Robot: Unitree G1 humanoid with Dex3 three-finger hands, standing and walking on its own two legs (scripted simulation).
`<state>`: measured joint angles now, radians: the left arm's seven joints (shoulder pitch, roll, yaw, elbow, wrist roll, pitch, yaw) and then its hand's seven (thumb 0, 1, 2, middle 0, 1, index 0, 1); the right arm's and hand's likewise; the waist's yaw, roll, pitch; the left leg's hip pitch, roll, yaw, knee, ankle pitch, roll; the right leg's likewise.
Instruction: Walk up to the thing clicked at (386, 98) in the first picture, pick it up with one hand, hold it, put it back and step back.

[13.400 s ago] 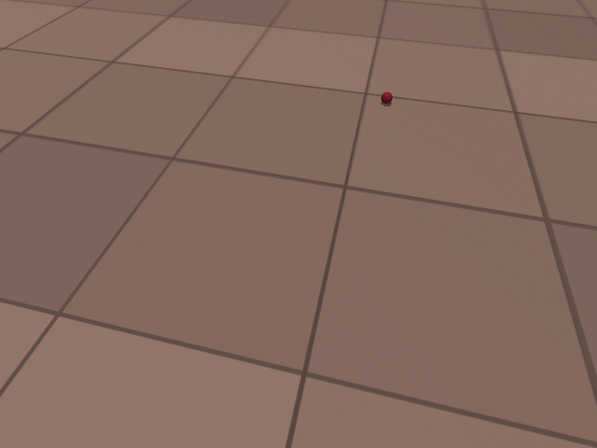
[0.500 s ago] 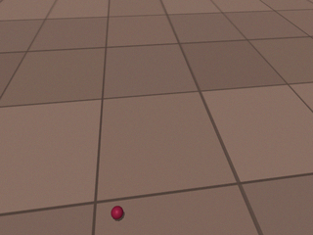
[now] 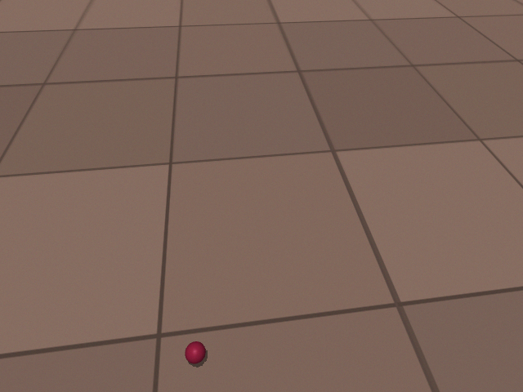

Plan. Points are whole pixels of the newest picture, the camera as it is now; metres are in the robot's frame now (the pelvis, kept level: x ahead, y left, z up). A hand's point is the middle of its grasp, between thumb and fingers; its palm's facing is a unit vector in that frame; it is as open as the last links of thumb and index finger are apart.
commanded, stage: stand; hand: left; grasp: from above
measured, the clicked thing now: (195, 352) +0.38 +0.23 -0.75
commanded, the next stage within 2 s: rise first in 0.50 s
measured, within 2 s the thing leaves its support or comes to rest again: neither
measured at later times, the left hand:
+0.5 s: hand out of the picture +0.07 +0.25 -0.16, palm faces -0.04 -0.94 -0.34, open 7.4 cm
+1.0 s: hand out of the picture +0.15 +0.25 -0.20, palm faces -0.09 -0.92 -0.38, open 11.8 cm
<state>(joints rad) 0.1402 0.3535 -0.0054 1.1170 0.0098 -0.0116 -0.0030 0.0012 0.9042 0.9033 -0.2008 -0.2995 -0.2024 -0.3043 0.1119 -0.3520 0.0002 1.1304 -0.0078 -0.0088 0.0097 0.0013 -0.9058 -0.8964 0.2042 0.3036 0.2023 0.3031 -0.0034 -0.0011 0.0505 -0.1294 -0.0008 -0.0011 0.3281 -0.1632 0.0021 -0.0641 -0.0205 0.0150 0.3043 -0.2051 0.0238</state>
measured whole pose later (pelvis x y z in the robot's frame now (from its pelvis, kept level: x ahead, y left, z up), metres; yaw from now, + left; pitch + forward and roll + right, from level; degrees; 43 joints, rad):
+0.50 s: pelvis +0.01 +0.00 +0.00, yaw +0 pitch -2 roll +0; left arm 0.13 0.35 -0.01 1.11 0.01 -0.01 0.00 0.00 0.90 0.90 -0.20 -0.30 -0.20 -0.30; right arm 0.11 -0.35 0.00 1.12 -0.01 -0.01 0.01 0.00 -0.91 -0.90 0.20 0.30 0.20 0.30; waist 0.00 0.00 0.05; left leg -0.13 0.00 0.00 0.33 -0.17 0.01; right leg -0.06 -0.02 0.01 0.30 -0.21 0.03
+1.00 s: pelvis -0.01 +0.00 -0.04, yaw +0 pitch +11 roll -1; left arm 0.03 0.33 0.15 0.90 0.17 0.09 -0.02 0.00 -0.06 0.97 -0.10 -0.95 -0.10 -0.95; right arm 0.26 -0.24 -0.02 0.67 0.02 -0.04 0.00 0.00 -0.93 -0.91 0.20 0.30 0.20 0.30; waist -0.04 0.00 -0.05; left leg -0.64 0.02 -0.01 0.81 -0.37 0.00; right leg -0.57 0.00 0.01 0.78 -0.41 0.02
